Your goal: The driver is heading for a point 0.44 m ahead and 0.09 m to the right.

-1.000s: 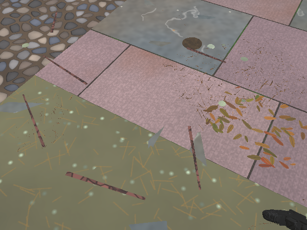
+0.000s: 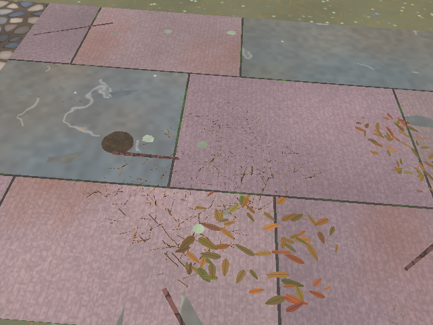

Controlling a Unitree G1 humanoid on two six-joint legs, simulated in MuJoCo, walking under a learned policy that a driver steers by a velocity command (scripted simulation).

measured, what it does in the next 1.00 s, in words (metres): walks ahead, turning right: right foot, then left foot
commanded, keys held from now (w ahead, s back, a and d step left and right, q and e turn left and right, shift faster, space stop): w+e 0.42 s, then no key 0.58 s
